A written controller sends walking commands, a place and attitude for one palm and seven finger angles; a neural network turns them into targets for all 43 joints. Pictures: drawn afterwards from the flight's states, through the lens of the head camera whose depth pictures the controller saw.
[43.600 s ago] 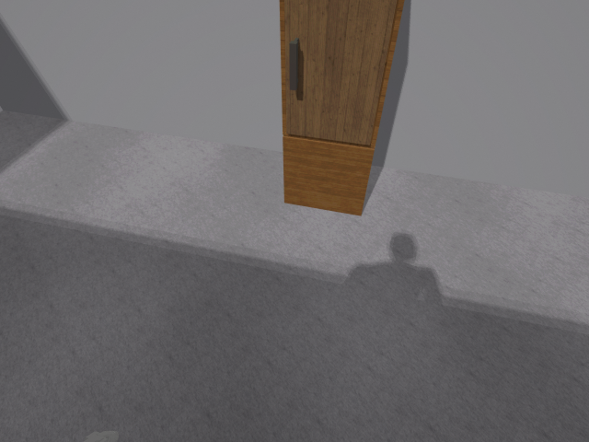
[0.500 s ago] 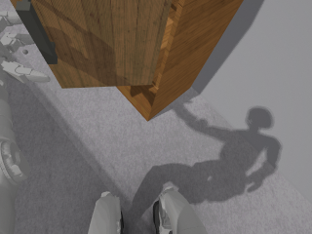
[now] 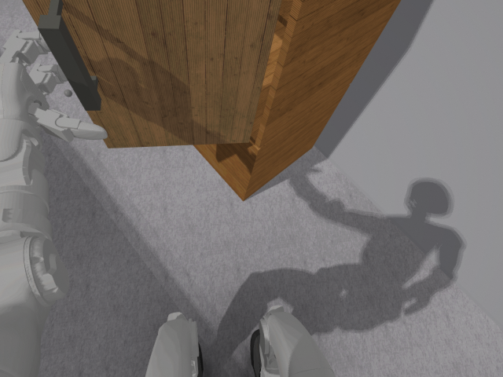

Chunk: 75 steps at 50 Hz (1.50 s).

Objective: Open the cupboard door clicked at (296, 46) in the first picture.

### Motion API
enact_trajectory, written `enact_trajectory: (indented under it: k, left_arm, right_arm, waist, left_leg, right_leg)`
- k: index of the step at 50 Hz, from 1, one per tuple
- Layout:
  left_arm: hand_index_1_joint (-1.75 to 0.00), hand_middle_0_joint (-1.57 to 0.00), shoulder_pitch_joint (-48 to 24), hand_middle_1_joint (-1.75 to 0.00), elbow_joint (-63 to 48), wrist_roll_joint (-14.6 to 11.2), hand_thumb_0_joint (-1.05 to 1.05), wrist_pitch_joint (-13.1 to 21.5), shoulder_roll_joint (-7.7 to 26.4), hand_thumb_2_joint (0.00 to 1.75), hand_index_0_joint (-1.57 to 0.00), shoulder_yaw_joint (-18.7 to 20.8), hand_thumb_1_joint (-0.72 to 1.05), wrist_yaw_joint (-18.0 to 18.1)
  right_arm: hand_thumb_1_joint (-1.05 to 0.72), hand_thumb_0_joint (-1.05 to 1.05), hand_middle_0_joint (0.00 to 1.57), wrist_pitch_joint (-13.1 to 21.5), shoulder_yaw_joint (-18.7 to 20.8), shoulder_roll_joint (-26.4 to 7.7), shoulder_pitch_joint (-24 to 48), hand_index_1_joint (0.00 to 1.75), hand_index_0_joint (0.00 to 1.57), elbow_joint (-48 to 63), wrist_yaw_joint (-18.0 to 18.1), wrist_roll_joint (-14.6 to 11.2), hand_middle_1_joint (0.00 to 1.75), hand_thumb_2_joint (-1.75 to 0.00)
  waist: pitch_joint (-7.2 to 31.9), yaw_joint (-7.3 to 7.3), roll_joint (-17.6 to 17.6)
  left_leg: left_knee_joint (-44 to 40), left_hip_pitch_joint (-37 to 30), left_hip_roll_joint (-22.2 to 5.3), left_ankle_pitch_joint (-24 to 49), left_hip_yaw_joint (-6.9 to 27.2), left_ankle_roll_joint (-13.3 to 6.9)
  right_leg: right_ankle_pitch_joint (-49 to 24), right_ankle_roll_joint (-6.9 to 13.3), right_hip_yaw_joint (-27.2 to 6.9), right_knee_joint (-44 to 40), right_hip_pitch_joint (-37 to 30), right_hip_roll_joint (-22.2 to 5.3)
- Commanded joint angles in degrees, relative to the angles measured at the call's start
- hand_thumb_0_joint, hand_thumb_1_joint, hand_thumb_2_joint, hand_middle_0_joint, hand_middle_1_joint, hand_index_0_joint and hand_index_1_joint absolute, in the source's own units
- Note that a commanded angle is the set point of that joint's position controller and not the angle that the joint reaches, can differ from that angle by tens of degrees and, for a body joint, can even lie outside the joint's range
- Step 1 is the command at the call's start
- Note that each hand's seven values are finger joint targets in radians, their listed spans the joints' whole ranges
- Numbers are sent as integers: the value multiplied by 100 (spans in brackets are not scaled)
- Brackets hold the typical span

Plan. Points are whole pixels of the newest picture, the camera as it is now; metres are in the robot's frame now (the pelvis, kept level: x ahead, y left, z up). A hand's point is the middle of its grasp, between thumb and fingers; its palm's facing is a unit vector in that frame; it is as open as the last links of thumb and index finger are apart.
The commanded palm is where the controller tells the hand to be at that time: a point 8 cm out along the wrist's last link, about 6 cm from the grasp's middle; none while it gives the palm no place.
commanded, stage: slide the fingers in behind the handle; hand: left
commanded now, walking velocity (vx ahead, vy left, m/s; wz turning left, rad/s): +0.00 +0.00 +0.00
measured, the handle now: (76, 59) +0.59 +0.23 +0.06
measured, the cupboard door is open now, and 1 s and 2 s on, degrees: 56 56 77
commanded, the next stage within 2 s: close the thumb around the handle in 0.54 s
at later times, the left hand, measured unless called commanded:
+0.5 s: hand (90, 90) +0.53 +0.20 +0.06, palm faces +0.06 -1.00 -0.04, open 14.1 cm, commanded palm +0.51 +0.24 +0.06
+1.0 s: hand (87, 91) +0.52 +0.20 +0.06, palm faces +0.04 -1.00 -0.02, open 10.3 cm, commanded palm +0.50 +0.25 +0.06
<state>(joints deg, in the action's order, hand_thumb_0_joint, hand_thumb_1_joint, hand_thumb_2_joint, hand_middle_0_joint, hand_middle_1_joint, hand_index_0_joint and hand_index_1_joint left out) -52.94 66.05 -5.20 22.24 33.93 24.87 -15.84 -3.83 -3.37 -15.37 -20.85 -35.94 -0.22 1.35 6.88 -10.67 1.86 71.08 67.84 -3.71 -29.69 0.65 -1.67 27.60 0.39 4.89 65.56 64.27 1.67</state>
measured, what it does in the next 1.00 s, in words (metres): stands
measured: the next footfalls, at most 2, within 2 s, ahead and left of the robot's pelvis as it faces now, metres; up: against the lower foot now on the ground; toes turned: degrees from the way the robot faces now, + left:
none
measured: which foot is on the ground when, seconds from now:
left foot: down 0.00-1.00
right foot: down 0.00-1.00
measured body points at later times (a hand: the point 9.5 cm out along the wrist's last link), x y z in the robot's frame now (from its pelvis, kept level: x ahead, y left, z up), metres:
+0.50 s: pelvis +0.00 +0.00 +0.00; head +0.16 +0.02 +0.42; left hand +0.52 +0.26 +0.07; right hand +0.01 -0.27 -0.11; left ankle +0.02 +0.10 -0.63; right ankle +0.03 -0.12 -0.63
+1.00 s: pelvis +0.00 -0.01 +0.00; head +0.16 +0.02 +0.42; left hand +0.51 +0.26 +0.07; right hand +0.01 -0.27 -0.10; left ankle +0.02 +0.10 -0.63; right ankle +0.03 -0.12 -0.63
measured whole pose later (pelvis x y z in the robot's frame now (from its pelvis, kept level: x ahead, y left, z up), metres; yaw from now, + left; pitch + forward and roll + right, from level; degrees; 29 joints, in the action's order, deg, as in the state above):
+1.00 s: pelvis +0.00 -0.01 +0.00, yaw +0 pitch +26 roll -4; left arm -52.6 67.0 -4.2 23.9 32.4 25.1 -14.8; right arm -3.8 -3.1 -15.5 -20.5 -35.3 -0.2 1.4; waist 7.1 -11.3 1.8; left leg 70.7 66.9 -3.9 -29.9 0.3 -1.2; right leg 28.0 0.8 4.3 66.0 64.0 2.0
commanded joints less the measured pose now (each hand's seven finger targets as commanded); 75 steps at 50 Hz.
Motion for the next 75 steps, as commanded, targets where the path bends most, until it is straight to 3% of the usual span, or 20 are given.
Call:
enact_trajectory:
  k: [1, 4, 7, 13, 16, 21, 24, 27, 32, 36, 37, 39, 43, 48, 54, 57, 59, 66, 72, 75]
  left_arm:
    - [-120, -30, -2587, -120, -1370, -24, 0, 547, 796, 30, -30, -331, -50, -17]
    - [-120, -30, -2554, -120, -1164, -55, 0, 566, 569, 30, -30, -430, -50, 49]
    - [-120, -30, -2739, -120, -992, -1, 0, 575, 651, 30, -30, -412, -50, 125]
    - [-120, -30, -2631, -120, -883, 111, 0, 609, 1088, 30, -30, 34, -50, 369]
    - [-120, -30, -2522, -120, -1207, 225, 0, 724, 1193, 30, -30, 47, -50, 368]
    - [-120, -30, -2383, -120, -1264, 61, 0, 687, 988, 30, -30, -38, -50, 250]
    - [-120, -30, -2473, -120, -1065, 48, 0, 602, 893, 30, -30, -142, -50, 242]
    - [-120, -30, -2531, -120, -1070, 75, 0, 651, 1128, 30, -30, 21, -50, 271]
    - [-120, -30, -2512, -120, -1118, 46, 0, 683, 1041, 30, -30, -38, -50, 210]
    - [-122, -32, -2456, -122, -1087, 21, 0, 664, 1104, 40, -32, 6, -28, 171]
    - [-123, -32, -2407, -123, -1084, 24, 0, 656, 1380, 42, -32, 214, -22, 174]
    - [-124, -33, -2355, -124, -1090, 16, 0, 613, 1221, 47, -33, 66, -11, 129]
    - [-127, -34, -2208, -127, -1116, -27, 0, 613, 1432, 56, -34, 282, 12, 114]
    - [-130, -36, -2270, -130, -1145, -27, 0, 605, 1474, 68, -36, 294, 40, 118]
    - [-133, -39, -2264, -133, -1070, 5, 0, 568, 1472, 83, -39, 285, 73, 130]
    - [-135, -40, -2384, -135, -1164, 18, 0, 613, 1166, 90, -40, 41, 90, 146]
    - [-135, -40, -2238, -135, -1072, -9, 0, 580, 1260, 90, -40, 176, 90, 178]
    - [-135, -40, -2378, -135, -808, 127, 0, 518, 1449, 90, -40, 212, 90, 206]
    - [-135, -40, -2652, -135, -743, 165, 0, 479, 1176, 90, -40, -15, 90, 278]
    - [-135, -40, -2298, -135, -919, 106, 0, 492, 1035, 90, -40, -16, 90, 266]
  right_arm:
    - [-90, 0, 20, 78, 449, -1077, -1068, 30, 20, 128, 50, 20, 30, -90]
    - [-90, 0, 20, 87, 469, -1077, -1081, 30, 20, 91, 28, 29, 30, -90]
    - [-90, 0, 20, 84, 442, -1085, -1086, 30, 20, 49, 40, 43, 30, -90]
    - [-90, 0, 20, 46, 429, -1082, -1103, 30, 20, 169, 23, 77, 30, -90]
    - [-90, 0, 20, 18, 442, -1051, -1104, 30, 20, 228, -10, 85, 30, -90]
    - [-90, 0, 20, -19, 462, -1042, -1064, 30, 20, 238, -9, 37, 30, -90]
    - [-90, 0, 20, -13, 434, -1034, -1066, 30, 20, 210, 11, 16, 30, -90]
    - [-90, 0, 20, 5, 435, -1051, -1092, 30, 20, 180, 39, 28, 30, -90]
    - [-90, 0, 20, 29, 448, -1038, -1100, 30, 20, 159, 38, 32, 30, -90]
    - [-90, 0, 20, 31, 438, -1035, -1062, 30, 20, 183, 38, 20, 30, -90]
    - [-90, 0, 20, 29, 432, -1060, -1069, 30, 20, 192, 52, 17, 30, -90]
    - [-90, 0, 20, 35, 421, -1035, -1025, 30, 20, 243, 50, -3, 30, -90]
    - [-90, 0, 20, 43, 433, -1060, -1047, 30, 20, 240, 58, -3, 30, -90]
    - [-90, 0, 20, 62, 423, -1076, -1032, 30, 20, 244, 69, -4, 30, -90]
    - [-90, 0, 20, 65, 418, -1088, -1037, 30, 20, 267, 67, 1, 30, -90]
    - [-90, 0, 20, 70, 428, -1064, -1025, 30, 20, 252, 50, 5, 30, -90]
    - [-90, 0, 20, 65, 435, -1091, -1049, 30, 20, 257, 46, 12, 30, -90]
    - [-90, 0, 20, 56, 391, -1096, -1084, 30, 20, 245, 75, 16, 30, -90]
    - [-90, 0, 20, 60, 396, -1104, -1099, 30, 20, 227, 67, 37, 30, -90]
    - [-90, 0, 20, 67, 416, -1093, -1107, 30, 20, 296, 46, 43, 30, -90]
  waist:
    - [3030, -146, 1249]
    - [2844, -202, 972]
    - [2694, -241, 983]
    - [2937, -104, 949]
    - [3311, -8, 1094]
    - [3284, -32, 1038]
    - [2872, -131, 785]
    - [2965, -98, 806]
    - [3064, -113, 862]
    - [3054, -106, 826]
    - [3063, -42, 787]
    - [2976, -71, 807]
    - [3121, 30, 885]
    - [3067, 15, 852]
    - [2990, 1, 820]
    - [3017, -50, 1100]
    - [3010, -28, 778]
    - [2818, -65, 836]
    - [2767, -181, 927]
    - [2979, -53, 912]
  left_leg:
    - [-834, -3295, 81, 2565, 501, 92]
    - [-853, -3126, 106, 2312, 488, 76]
    - [-862, -2972, 112, 2213, 489, 67]
    - [-769, -2815, 146, 2369, 428, 47]
    - [-739, -3011, 136, 2734, 405, 64]
    - [-753, -2981, 137, 2712, 352, 58]
    - [-797, -2621, 155, 2299, 321, 11]
    - [-770, -2628, 154, 2351, 332, 8]
    - [-723, -2674, 159, 2442, 301, 4]
    - [-713, -2544, 169, 2346, 256, -16]
    - [-705, -2423, 170, 2307, 240, -20]
    - [-738, -2342, 184, 2196, 206, -28]
    - [-729, -2505, 166, 2415, 238, -3]
    - [-742, -2504, 150, 2325, 257, 3]
    - [-744, -2456, 149, 2303, 271, 5]
    - [-773, -2805, 120, 2433, 347, 55]
    - [-774, -2642, 130, 2324, 322, 25]
    - [-770, -2459, 126, 2182, 357, 27]
    - [-775, -2573, 116, 1978, 434, 38]
    - [-824, -2689, 134, 2097, 410, 39]
  right_leg:
    - [-1523, 117, -124, -723, -578, 165]
    - [-1412, 110, -118, -786, -606, 172]
    - [-1367, 116, -123, -756, -560, 148]
    - [-1524, 107, -168, -669, -770, 140]
    - [-1843, 114, -192, -591, -1010, 146]
    - [-1944, 90, -209, -651, -1114, 160]
    - [-1751, 69, -236, -733, -1140, 167]
    - [-1786, 76, -253, -702, -1158, 148]
    - [-1897, 70, -277, -691, -1177, 147]
    - [-1898, 61, -309, -709, -1284, 155]
    - [-1919, 59, -328, -703, -1415, 150]
    - [-1888, 52, -343, -732, -1445, 150]
    - [-2006, 68, -318, -685, -1454, 154]
    - [-1874, 62, -298, -678, -1362, 147]
    - [-1821, 63, -287, -668, -1298, 148]
    - [-1703, 82, -218, -636, -944, 146]
    - [-1702, 64, -236, -678, -1121, 161]
    - [-1547, 73, -218, -628, -947, 142]
    - [-1253, 81, -178, -646, -592, 134]
    - [-1343, 104, -163, -632, -793, 145]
